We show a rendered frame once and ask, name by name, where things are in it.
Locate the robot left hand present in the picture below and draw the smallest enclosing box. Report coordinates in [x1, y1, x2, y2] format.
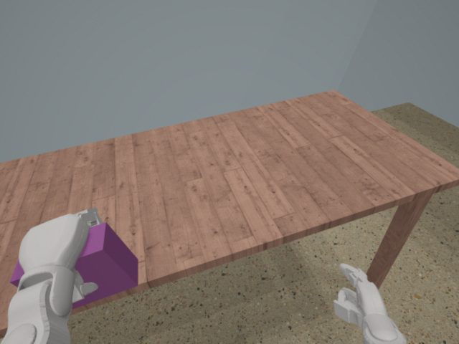
[19, 208, 103, 303]

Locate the sponge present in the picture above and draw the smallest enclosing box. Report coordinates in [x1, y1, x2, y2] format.
[10, 222, 138, 310]

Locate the robot right hand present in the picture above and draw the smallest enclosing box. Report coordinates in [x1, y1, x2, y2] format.
[333, 263, 388, 327]

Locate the table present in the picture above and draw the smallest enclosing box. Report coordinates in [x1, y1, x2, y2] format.
[0, 90, 459, 339]

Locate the robot right forearm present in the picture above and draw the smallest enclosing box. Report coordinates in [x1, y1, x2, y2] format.
[361, 313, 407, 344]

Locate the robot left forearm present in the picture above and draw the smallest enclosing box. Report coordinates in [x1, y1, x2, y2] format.
[1, 265, 75, 344]

